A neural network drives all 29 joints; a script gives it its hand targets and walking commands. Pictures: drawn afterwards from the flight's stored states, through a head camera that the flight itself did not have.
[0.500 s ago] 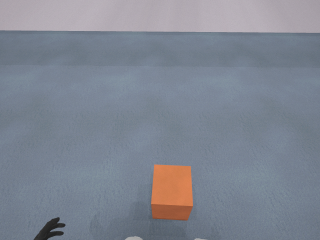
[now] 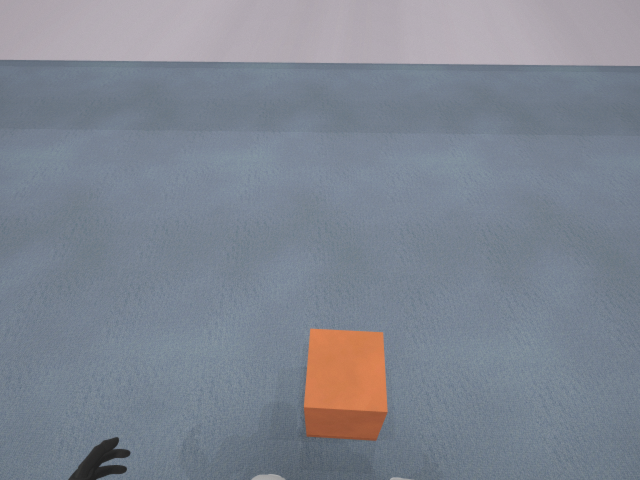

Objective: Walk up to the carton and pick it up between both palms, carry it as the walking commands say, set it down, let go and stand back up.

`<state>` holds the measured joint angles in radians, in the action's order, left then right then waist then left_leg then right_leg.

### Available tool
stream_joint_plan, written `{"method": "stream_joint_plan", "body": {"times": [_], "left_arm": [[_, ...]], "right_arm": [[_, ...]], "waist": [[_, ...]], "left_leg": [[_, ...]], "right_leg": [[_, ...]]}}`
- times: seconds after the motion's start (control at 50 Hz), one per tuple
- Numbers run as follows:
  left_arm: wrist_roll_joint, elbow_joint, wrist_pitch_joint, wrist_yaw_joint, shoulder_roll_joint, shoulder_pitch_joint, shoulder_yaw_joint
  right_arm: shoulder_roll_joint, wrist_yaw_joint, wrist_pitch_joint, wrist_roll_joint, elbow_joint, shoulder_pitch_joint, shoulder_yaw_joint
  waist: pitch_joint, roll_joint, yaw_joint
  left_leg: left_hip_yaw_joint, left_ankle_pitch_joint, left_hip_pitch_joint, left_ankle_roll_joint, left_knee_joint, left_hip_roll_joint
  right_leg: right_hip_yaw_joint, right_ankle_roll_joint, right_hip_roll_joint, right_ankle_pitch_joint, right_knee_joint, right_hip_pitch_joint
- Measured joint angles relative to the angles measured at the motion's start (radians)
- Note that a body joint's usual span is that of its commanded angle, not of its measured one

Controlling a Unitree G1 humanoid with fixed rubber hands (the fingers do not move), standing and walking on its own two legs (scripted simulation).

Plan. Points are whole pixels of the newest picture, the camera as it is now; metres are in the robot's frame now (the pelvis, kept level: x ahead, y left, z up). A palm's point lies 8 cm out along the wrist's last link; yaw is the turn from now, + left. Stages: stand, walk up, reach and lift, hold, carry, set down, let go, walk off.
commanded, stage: walk up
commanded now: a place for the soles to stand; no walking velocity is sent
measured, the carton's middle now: (343, 385) +0.47 -0.02 -0.61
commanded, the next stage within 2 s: none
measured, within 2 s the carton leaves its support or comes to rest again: neither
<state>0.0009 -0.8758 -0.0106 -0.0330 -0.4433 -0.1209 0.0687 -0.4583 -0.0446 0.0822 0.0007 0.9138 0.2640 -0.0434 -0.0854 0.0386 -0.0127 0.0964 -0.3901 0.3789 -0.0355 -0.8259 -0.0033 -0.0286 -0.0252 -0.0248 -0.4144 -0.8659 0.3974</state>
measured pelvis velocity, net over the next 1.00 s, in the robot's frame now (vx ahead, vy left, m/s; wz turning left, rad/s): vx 0.00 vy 0.00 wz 0.01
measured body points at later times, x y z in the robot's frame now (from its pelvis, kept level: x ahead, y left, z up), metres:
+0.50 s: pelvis +0.00 +0.00 +0.00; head +0.01 +0.01 +0.45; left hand +0.12 +0.34 -0.10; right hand +0.07 -0.35 -0.09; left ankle +0.04 +0.16 -0.70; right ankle +0.04 -0.11 -0.70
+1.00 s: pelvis +0.00 +0.00 +0.00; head +0.01 +0.00 +0.45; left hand +0.12 +0.33 -0.10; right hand +0.08 -0.35 -0.09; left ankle +0.03 +0.16 -0.70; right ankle +0.04 -0.11 -0.70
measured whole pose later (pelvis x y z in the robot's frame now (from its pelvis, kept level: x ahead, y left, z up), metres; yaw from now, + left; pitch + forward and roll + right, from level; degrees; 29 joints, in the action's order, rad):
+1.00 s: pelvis +0.00 +0.00 +0.00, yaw +0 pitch -4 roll +1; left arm 0.00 -0.88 -0.01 -0.03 -0.44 -0.13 0.07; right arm -0.46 -0.04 0.08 0.00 0.91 0.26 -0.04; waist -0.08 0.03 -0.01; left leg 0.10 -0.43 0.37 -0.01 -0.83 -0.01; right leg -0.03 -0.02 -0.03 -0.40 -0.86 0.40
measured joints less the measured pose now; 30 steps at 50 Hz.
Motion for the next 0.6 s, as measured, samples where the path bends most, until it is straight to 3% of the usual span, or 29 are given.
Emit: {"method": "stream_joint_plan", "body": {"times": [0.16,0.24,0.6], "left_arm": [[0.000,0.000,0.001,0.000,0.000,-0.008,0.000],[0.000,0.000,0.001,0.000,0.000,-0.008,0.000],[0.000,0.000,0.000,0.000,0.000,0.002,-0.001]], "right_arm": [[0.000,0.000,0.000,0.000,-0.002,0.000,0.000],[0.000,0.000,0.000,0.000,-0.002,0.000,0.000],[0.001,0.000,0.000,0.000,-0.002,0.000,0.000]], "waist": [[0.000,-0.006,0.000],[0.000,-0.006,0.000],[0.000,-0.005,0.000]], "left_leg": [[0.001,-0.013,0.001,0.021,-0.005,-0.001],[0.001,-0.001,0.001,0.002,-0.003,0.000],[0.004,0.003,0.000,-0.004,-0.001,-0.002]], "right_leg": [[-0.002,0.000,0.000,0.007,0.001,0.000],[-0.002,0.000,-0.001,0.008,0.001,0.000],[-0.004,0.000,-0.002,0.009,0.001,-0.001]]}}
